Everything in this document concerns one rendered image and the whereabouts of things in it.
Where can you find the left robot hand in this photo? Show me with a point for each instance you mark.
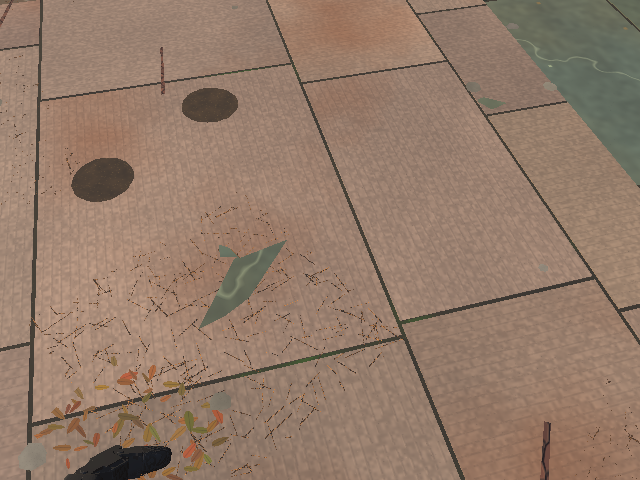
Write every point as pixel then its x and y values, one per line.
pixel 116 463

